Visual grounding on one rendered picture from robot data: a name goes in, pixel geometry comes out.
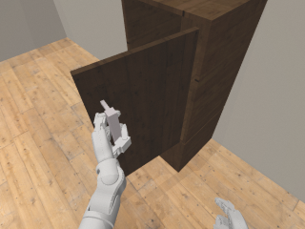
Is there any handle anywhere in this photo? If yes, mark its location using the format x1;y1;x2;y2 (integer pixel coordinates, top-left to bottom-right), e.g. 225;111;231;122
100;99;122;142

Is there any robot left forearm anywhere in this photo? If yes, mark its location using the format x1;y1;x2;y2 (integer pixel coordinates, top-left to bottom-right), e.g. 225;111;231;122
78;158;127;229

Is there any robot right hand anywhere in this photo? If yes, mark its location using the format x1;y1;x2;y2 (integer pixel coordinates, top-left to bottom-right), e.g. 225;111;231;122
213;198;249;229

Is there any robot left hand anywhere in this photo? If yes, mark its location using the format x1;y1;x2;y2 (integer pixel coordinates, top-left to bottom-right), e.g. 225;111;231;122
91;110;132;164

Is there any cupboard door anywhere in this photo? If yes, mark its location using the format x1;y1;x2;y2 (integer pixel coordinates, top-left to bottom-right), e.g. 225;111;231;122
70;27;200;177

